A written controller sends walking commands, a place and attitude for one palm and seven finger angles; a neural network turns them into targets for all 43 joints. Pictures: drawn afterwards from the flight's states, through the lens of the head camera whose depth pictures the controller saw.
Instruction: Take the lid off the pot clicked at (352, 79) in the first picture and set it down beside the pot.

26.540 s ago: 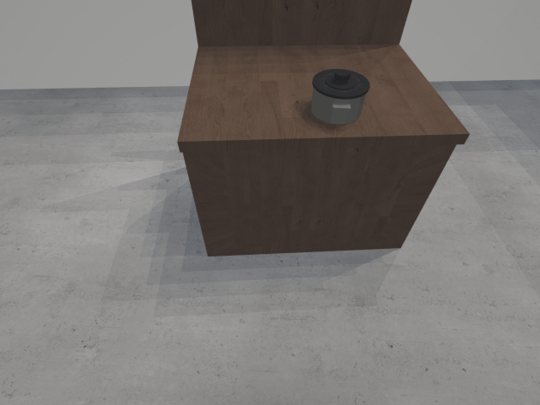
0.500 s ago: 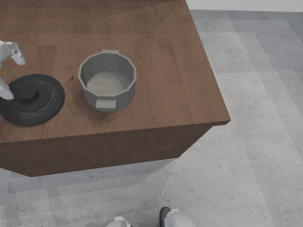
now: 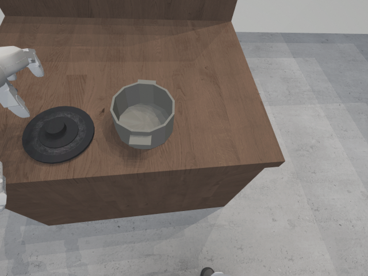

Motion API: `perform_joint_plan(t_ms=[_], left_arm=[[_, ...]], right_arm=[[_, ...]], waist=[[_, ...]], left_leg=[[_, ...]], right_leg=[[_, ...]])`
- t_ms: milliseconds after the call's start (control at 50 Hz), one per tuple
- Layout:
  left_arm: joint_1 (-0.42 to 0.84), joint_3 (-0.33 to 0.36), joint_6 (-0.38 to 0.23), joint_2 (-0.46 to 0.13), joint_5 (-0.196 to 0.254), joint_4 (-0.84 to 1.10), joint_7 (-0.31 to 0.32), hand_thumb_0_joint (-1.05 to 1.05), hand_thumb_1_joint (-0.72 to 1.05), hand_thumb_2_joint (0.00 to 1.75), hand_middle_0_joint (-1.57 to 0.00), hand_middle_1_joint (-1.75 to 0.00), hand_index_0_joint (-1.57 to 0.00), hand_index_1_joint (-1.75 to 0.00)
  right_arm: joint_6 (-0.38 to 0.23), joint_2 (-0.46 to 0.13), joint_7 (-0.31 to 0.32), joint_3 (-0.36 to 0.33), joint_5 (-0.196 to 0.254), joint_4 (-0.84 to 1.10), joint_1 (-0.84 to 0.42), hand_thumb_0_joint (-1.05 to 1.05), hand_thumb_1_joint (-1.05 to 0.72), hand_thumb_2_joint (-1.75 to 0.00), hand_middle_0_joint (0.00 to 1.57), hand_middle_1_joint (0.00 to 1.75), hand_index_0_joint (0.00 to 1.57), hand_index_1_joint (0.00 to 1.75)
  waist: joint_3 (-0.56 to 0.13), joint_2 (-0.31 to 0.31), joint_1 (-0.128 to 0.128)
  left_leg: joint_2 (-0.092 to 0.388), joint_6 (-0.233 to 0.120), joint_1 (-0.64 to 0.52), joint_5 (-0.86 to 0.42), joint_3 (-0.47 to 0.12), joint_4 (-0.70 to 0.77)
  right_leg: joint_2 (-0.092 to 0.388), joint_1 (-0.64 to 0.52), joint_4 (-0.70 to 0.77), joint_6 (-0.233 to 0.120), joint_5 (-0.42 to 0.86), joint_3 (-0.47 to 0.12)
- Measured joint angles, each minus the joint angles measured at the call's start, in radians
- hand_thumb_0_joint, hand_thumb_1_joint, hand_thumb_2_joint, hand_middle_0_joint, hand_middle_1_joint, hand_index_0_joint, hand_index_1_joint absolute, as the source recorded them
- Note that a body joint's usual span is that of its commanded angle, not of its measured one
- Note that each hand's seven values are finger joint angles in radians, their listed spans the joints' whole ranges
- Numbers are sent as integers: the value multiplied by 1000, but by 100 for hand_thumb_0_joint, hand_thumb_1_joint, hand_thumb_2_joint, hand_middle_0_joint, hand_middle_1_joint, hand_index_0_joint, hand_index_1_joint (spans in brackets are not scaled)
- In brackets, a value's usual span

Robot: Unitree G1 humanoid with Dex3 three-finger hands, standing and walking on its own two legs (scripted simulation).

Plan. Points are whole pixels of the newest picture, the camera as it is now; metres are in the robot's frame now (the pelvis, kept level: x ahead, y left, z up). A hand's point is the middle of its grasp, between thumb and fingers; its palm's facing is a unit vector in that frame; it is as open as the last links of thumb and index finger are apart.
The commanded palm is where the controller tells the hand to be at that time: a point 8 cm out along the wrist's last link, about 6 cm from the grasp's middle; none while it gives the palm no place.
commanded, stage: raise the empty hand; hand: left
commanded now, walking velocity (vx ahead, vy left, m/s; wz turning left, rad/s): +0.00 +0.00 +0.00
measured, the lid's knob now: (55, 127) +0.48 +0.31 -0.06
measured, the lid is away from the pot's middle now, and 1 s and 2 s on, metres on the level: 0.23 0.23 0.23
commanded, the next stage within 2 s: draw the hand back to the body in 0.20 s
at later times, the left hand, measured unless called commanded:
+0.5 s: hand (10, 88) +0.46 +0.33 +0.11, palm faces -0.39 -0.13 -0.91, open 10.8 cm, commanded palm +0.46 +0.31 +0.16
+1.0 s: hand (36, 94) +0.42 +0.26 +0.14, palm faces +0.25 -0.87 -0.42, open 10.8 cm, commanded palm +0.37 +0.30 +0.17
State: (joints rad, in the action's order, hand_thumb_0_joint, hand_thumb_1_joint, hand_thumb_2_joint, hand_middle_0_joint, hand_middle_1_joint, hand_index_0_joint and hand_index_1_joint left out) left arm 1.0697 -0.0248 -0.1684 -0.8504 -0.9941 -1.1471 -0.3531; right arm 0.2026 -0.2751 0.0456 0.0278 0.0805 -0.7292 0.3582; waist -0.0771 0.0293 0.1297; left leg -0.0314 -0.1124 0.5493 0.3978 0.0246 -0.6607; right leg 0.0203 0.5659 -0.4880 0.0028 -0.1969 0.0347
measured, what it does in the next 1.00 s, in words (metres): stands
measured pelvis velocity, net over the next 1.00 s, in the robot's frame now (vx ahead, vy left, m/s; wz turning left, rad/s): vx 0.01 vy -0.02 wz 0.03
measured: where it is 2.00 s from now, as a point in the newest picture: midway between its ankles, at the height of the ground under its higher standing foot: outside the picture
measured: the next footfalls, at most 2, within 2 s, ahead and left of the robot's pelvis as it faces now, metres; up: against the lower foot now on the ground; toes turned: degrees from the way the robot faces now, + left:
none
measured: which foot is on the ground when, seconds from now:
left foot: down 0.00-1.00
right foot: down 0.00-1.00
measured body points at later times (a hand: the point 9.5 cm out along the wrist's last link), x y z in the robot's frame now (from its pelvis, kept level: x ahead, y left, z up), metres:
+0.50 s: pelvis +0.01 -0.01 +0.01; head +0.09 +0.02 +0.45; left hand +0.48 +0.33 +0.16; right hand +0.02 -0.28 -0.11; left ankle -0.06 +0.03 -0.72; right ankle +0.01 -0.18 -0.72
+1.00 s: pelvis +0.01 -0.02 +0.01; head +0.06 +0.01 +0.46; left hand +0.41 +0.30 +0.16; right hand +0.13 -0.25 -0.10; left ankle -0.06 +0.03 -0.72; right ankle +0.01 -0.18 -0.72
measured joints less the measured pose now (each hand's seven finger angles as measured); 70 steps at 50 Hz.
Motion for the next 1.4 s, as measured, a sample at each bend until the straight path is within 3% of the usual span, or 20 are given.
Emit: perform_joint_plan(t_ms=[180, 280, 320, 400, 540, 620, 660, 740, 800, 840, 880, 900, 940, 980, 1040, 1080, 1180, 1300, 1400], left_arm=[[21, -35, 20, 23, 17, 15, -25, 0, 19, 24, -26, -104, -27, -105], [38, -61, 31, 20, 12, -17, -30, 0, 19, 24, -26, -104, -27, -105], [23, -51, 24, 26, 1, 14, -34, 0, 19, 24, -26, -104, -27, -105], [-44, 36, -16, 26, 9, 79, -21, 0, 19, 24, -27, -104, -27, -105], [-111, 1, 19, 30, 26, 114, -15, 0, 19, 24, -26, -104, -27, -105], [-219, 62, -12, 50, 46, 249, -20, 0, 19, 24, -26, -104, -27, -105], [-254, 80, -20, 48, 75, 268, -11, 0, 19, 24, -27, -104, -27, -105], [-260, -8, 30, 66, 98, 274, -7, 0, 19, 24, -26, -104, -27, -105], [-297, -23, 33, 102, 93, 351, -30, 0, 19, 24, -26, -104, -27, -105], [-343, 59, 23, 152, 350, 388, 39, 0, 19, 24, -27, -104, -27, -105], [-407, 134, 13, 207, 559, 442, 143, 0, 19, 23, -27, -104, -28, -105], [-432, 163, 11, 232, 647, 454, 188, 0, 19, 23, -27, -104, -28, -105], [-459, 195, 26, 275, 780, 461, 261, 0, 19, 24, -27, -104, -27, -105], [-467, 204, 55, 317, 860, 479, 313, 0, 19, 24, -26, -104, -27, -104], [-521, 247, 78, 367, 909, 578, 358, 0, 21, 26, -26, -102, -26, -102], [-596, 302, 75, 370, 930, 647, 381, 0, 23, 28, -26, -100, -26, -100], [-672, 337, 97, 356, 1000, 704, 420, 0, 29, 34, -25, -93, -26, -93], [-811, 358, 108, 392, 1008, 859, 424, 1, 39, 43, -24, -83, -25, -83], [-834, 363, 125, 398, 1021, 882, 441, 1, 47, 51, -24, -74, -24, -74]], right_arm=[[-10, -2, -3, -6, 2, -6, -1, 0, -90, -90, 21, 30, 20, 30], [-16, -3, -4, -1, 4, -8, -17, 0, -90, -90, 21, 30, 21, 30], [-17, -5, -7, -8, -3, -5, -19, 0, -90, -90, 21, 30, 20, 30], [-6, -6, -9, -14, -10, 8, -14, 0, -90, -90, 20, 30, 20, 30], [6, -6, -27, -20, -4, 23, -15, 0, -90, -90, 20, 30, 20, 30], [13, -8, -37, -28, -12, 39, -30, 0, -90, -90, 20, 30, 20, 30], [17, -6, -40, -23, -8, 48, -36, 0, -90, -90, 20, 30, 20, 30], [17, 0, -49, -24, 1, 48, -65, 0, -90, -90, 20, 30, 20, 30], [12, -6, -59, -27, -4, 56, -105, 0, -90, -90, 20, 30, 20, 30], [-15, 0, -40, -29, -4, 89, -107, 0, -90, -90, 20, 30, 20, 30], [-46, 15, -23, -16, -5, 109, -100, 0, -90, -90, 20, 30, 20, 30], [-55, 26, -16, -5, -7, 110, -98, 0, -90, -90, 20, 30, 20, 30], [-69, 46, -6, 16, -9, 100, -101, 0, -90, -90, 20, 30, 20, 30], [-94, 61, 1, 26, -13, 89, -102, 0, -90, -90, 20, 30, 20, 30], [-145, 66, 0, 27, -31, 82, -101, 0, -90, -90, 20, 30, 20, 30], [-169, 59, -4, 27, -42, 87, -96, 1, -90, -90, 20, 30, 20, 30], [-179, 40, 1, 18, -34, 70, -80, 1, -90, -90, 20, 30, 20, 30], [-207, 12, 2, -3, -43, 49, -78, 1, -90, -90, 20, 30, 20, 30], [-213, 1, 14, -10, -34, 36, -95, 1, -90, -90, 20, 30, 20, 30]], waist=[[6, 5, -18], [6, -4, -16], [15, 1, -17], [12, 7, -12], [8, 5, -31], [24, 24, -32], [13, 21, -41], [3, 11, -78], [27, 27, -85], [60, 35, -95], [72, 24, -108], [68, 12, -116], [57, -12, -128], [61, -29, -129], [81, -28, -117], [77, -12, -102], [62, 1, -111], [78, 16, -118], [79, 23, -132]], left_leg=[[-10, -1, -46, -18, -10, 44], [-10, 0, -46, -17, -4, 45], [-8, 4, -48, -21, -7, 50], [-8, 8, -68, -33, -8, 73], [-9, 8, -104, -29, -5, 90], [-15, 12, -144, -57, -25, 130], [-19, 7, -161, -54, -24, 140], [-23, 5, -176, -39, -21, 128], [-26, 9, -191, -52, -39, 137], [-27, 16, -226, -62, -45, 153], [-29, 17, -263, -61, -38, 168], [-29, 17, -275, -56, -30, 169], [-21, 19, -291, -42, -17, 162], [-11, 28, -309, -36, -19, 161], [0, 46, -353, -42, -21, 181], [8, 57, -375, -42, -11, 190], [21, 50, -379, -14, 1, 174], [28, 79, -405, -45, -2, 200], [40, 80, -418, -38, -13, 211]], right_leg=[[7, -46, 34, -2, 11, 3], [8, -42, 33, 5, 3, -3], [6, -42, 31, -2, 13, -2], [3, -53, 38, -3, 31, -5], [4, -91, 61, 11, 16, -8], [8, -116, 59, -13, 44, 2], [11, -137, 73, -4, 33, -1], [17, -167, 90, 25, 1, -3], [17, -177, 81, 4, 22, 8], [18, -199, 69, -27, 28, 13], [20, -229, 70, -38, 11, 6], [20, -243, 78, -27, -3, 0], [14, -263, 89, 15, -18, -12], [5, -279, 85, 23, -14, -10], [-4, -297, 58, -20, -10, 5], [-10, -315, 64, -28, -6, 11], [-17, -334, 86, 27, -39, 13], [-23, -354, 95, 1, -25, 22], [-34, -365, 97, -3, -32, 34]])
